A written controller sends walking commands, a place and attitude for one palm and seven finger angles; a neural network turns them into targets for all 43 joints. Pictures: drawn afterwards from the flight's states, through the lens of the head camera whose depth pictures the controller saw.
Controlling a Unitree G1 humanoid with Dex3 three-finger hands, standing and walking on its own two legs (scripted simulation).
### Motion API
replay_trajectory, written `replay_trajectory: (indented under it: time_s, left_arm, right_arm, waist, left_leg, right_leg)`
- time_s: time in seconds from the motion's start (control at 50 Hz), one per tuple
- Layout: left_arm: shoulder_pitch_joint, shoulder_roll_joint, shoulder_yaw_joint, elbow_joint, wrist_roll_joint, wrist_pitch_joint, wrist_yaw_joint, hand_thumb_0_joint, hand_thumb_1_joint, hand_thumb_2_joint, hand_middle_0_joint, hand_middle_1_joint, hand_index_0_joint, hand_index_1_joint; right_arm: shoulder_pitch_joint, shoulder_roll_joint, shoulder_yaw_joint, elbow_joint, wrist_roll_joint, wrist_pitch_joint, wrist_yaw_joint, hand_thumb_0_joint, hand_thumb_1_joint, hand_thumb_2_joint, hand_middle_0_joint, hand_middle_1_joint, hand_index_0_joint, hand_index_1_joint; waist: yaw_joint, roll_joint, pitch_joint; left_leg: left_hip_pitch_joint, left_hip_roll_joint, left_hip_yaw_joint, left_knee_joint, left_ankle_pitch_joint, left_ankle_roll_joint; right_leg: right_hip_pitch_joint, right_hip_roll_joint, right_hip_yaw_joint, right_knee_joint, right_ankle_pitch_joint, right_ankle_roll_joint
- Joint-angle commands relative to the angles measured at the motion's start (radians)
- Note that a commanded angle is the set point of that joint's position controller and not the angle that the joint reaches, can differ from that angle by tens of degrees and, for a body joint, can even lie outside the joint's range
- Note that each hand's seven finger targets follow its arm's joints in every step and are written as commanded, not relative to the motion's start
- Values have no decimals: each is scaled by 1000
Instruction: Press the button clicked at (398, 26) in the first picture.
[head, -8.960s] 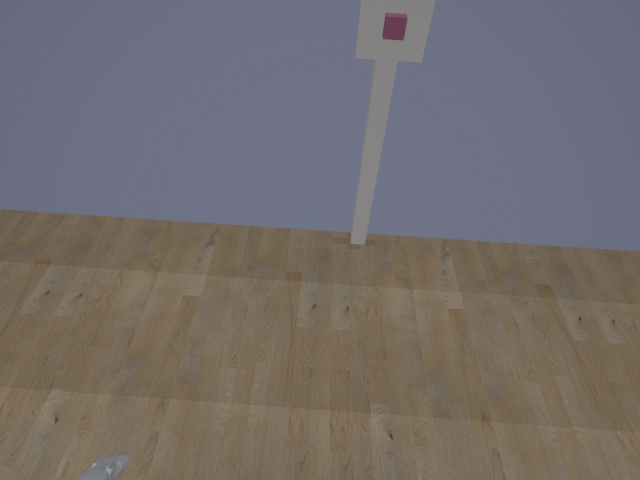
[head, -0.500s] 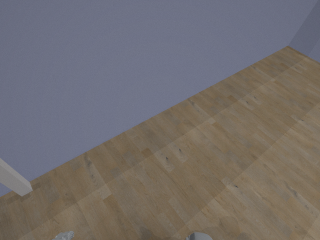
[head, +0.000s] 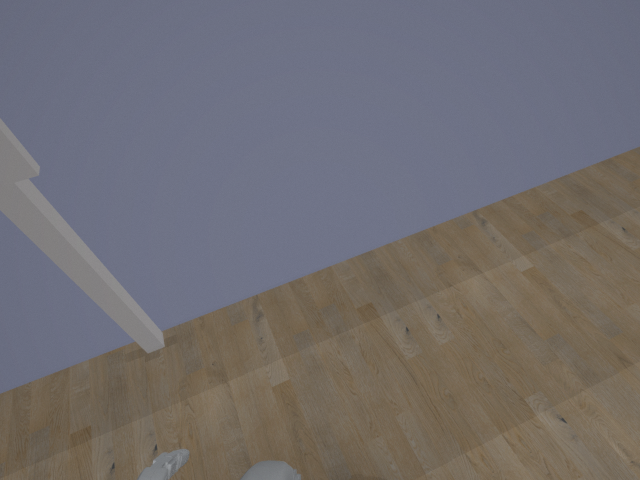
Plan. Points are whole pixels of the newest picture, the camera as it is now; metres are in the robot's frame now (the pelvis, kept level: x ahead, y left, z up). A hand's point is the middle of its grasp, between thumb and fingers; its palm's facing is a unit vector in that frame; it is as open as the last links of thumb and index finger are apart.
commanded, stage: turn to face it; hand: left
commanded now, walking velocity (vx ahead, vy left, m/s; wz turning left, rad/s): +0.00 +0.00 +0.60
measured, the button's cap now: out of the picture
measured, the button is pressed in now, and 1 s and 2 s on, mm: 0 0 0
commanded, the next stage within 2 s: take the last steps up to it in 0.62 s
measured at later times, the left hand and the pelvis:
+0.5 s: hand out of the picture -0.04 +0.29 -0.18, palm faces +0.30 -0.92 -0.23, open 7.4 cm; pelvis -0.01 +0.07 +0.00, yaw +14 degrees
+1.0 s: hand out of the picture +0.01 +0.23 -0.15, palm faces +0.37 -0.90 -0.24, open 7.4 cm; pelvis +0.01 +0.04 +0.00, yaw +21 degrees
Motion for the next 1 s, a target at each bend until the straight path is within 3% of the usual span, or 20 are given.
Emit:
replay_trajectory:
  time_s: [0.0, 0.2, 0.24, 0.26, 0.28, 0.3, 0.32, 0.34, 0.36, 0.4, 0.46, 0.72, 0.8, 0.84, 0.86, 0.88, 0.9, 0.92, 0.94, 0.98]
  left_arm:
    - [59, 185, 57, -55, 4, -32, 15, 0, 900, 900, -200, -300, -200, -300]
    - [157, 252, 80, -7, 23, -14, 11, 0, 900, 900, -200, -300, -200, -300]
    - [145, 263, 86, 4, 21, -11, 10, 0, 900, 900, -200, -300, -200, -300]
    - [131, 261, 87, 5, 13, -9, 8, 0, 900, 900, -200, -300, -200, -300]
    - [134, 231, 82, -5, 3, -6, 5, 0, 900, 900, -200, -300, -200, -300]
    - [129, 155, 62, -42, -5, -4, -4, 0, 900, 900, -200, -300, -200, -300]
    - [85, 162, 50, -53, 4, 12, 7, 0, 900, 900, -200, -300, -200, -300]
    - [67, 163, 54, -43, 7, 19, 9, 0, 900, 900, -200, -300, -200, -300]
    - [53, 158, 58, -23, 7, 21, 9, 0, 900, 900, -200, -300, -200, -300]
    - [67, 175, 63, 9, 6, 22, -2, 0, 900, 900, -200, -300, -200, -300]
    - [115, 166, 61, 37, 7, 23, -8, 0, 900, 900, -200, -300, -200, -300]
    - [-18, 109, 45, 7, 2, 16, 1, 0, 900, 900, -200, -300, -200, -300]
    - [27, 90, 41, 26, 5, -3, -11, 0, 900, 900, -200, -300, -200, -300]
    - [111, 92, 44, 59, 6, -18, -17, 0, 900, 900, -200, -300, -200, -300]
    - [166, 121, 52, 82, 12, -30, -13, 0, 900, 900, -200, -300, -200, -300]
    - [237, 208, 71, 101, 27, -40, -3, 0, 900, 900, -200, -300, -200, -300]
    - [286, 255, 75, 104, 14, -36, 3, 0, 900, 900, -200, -300, -200, -300]
    - [247, 238, 72, 92, 10, -31, 7, 0, 900, 900, -200, -300, -200, -300]
    - [201, 200, 71, 92, 7, -47, 9, 0, 900, 900, -200, -300, -200, -300]
    - [175, 117, 44, 104, 4, -65, 5, 0, 900, 900, -200, -300, -200, -300]
  right_arm:
    - [-34, -57, -1, -71, -3, -6, -1, 0, -900, -900, 200, 300, 200, 300]
    - [-208, -25, 37, -122, 12, -27, 2, 0, -900, -900, 200, 300, 200, 300]
    - [-159, -32, 38, -114, 13, -39, -3, 0, -900, -900, 200, 300, 200, 300]
    - [-110, -55, 33, -101, 10, -47, -4, 0, -900, -900, 200, 300, 200, 300]
    - [-33, -128, 17, -84, 4, -60, -6, 0, -900, -900, 200, 300, 200, 300]
    - [24, -246, -12, -79, 4, -68, -13, 0, -900, -900, 200, 300, 200, 300]
    - [64, -264, -10, -60, 16, -54, -20, 0, -900, -900, 200, 300, 200, 300]
    - [25, -222, 0, -61, 8, -55, -29, 0, -900, -900, 200, 300, 200, 300]
    - [-25, -191, 7, -71, 4, -59, -41, 0, -900, -900, 200, 300, 200, 300]
    - [-114, -138, 31, -96, 3, -60, -45, 0, -900, -900, 200, 300, 200, 300]
    - [-122, -122, 37, -98, 8, -71, -45, 0, -900, -900, 200, 300, 200, 300]
    - [12, -83, 33, -25, -4, -72, -50, 0, -900, -900, 200, 300, 200, 300]
    - [20, -80, 32, -5, -7, -73, -46, 0, -900, -900, 200, 300, 200, 300]
    - [2, -73, 34, -1, -1, -75, -43, 0, -900, -900, 200, 300, 200, 300]
    - [5, -38, 38, 2, 5, -79, -40, 0, -900, -900, 200, 300, 200, 300]
    - [17, 36, 52, -13, 17, -83, -36, 0, -900, -900, 200, 300, 200, 300]
    - [-58, -10, 41, -51, -3, -79, -32, 0, -900, -900, 200, 300, 200, 300]
    - [-75, -45, 27, -54, -12, -72, -22, 0, -900, -900, 200, 300, 200, 300]
    - [-54, -37, 23, -29, -16, -64, -15, 0, -900, -900, 200, 300, 200, 300]
    - [12, -6, 24, 22, -16, -57, -4, 0, -900, -900, 200, 300, 200, 300]
  waist:
    - [56, -260, -21]
    - [115, -299, -49]
    - [91, -295, -87]
    - [56, -250, -111]
    - [12, -88, -183]
    - [-12, 251, -211]
    - [-24, 184, -226]
    - [-11, 133, -172]
    - [0, 167, -131]
    - [43, 130, -54]
    - [65, 57, -71]
    - [23, 78, -62]
    - [43, 92, -69]
    - [90, 53, -70]
    - [115, -37, -66]
    - [142, -296, -58]
    - [176, -321, 22]
    - [143, -200, 89]
    - [121, -249, 135]
    - [74, -192, 182]
  left_leg:
    - [-92, 54, 28, 50, 25, -32]
    - [96, 50, 157, -395, -77, 4]
    - [206, 41, 176, -561, 3, 20]
    - [317, 40, 172, -701, 129, 30]
    - [526, 136, 71, -794, 345, 63]
    - [676, 427, -301, -793, 833, 191]
    - [617, 471, -263, -766, 947, 262]
    - [556, 444, -205, -784, 872, 273]
    - [517, 390, -193, -785, 828, 263]
    - [420, 308, -112, -807, 753, 230]
    - [416, 271, -78, -835, 680, 216]
    - [421, 276, -223, -860, 536, 256]
    - [347, 246, -267, -877, 215, 251]
    - [228, 191, -239, -827, 33, 210]
    - [90, 128, -179, -723, -49, 165]
    - [-142, 1, -9, -463, -158, 96]
    - [-235, -2, 14, -286, -213, 69]
    - [-224, 41, -13, -190, -146, 68]
    - [-208, 67, -20, -142, -58, 69]
    - [-171, 82, 7, -76, 91, 55]
  right_leg:
    - [99, -244, 98, -133, 484, -59]
    - [131, -297, 19, -31, 635, -90]
    - [117, -299, -11, 40, 622, -62]
    - [71, -278, -51, 125, 569, -24]
    - [-74, -233, -87, 318, 386, 29]
    - [-381, -78, -84, 543, -323, 111]
    - [-361, -79, 31, 628, -403, 101]
    - [-368, -92, 56, 670, -361, 97]
    - [-389, -92, 70, 692, -303, 103]
    - [-357, -83, 84, 711, -178, 107]
    - [-326, -66, 73, 692, -103, 117]
    - [-246, -19, 81, 386, -165, 108]
    - [-116, 26, 45, 189, -159, 78]
    - [72, 33, 24, -29, -38, 67]
    - [235, -23, 79, -136, -17, 51]
    - [380, -273, 358, -262, -227, -20]
    - [252, -440, 568, -357, -312, -95]
    - [128, -457, 528, -401, -419, -120]
    - [47, -397, 502, -422, -438, -90]
    - [3, -294, 301, -396, -234, -38]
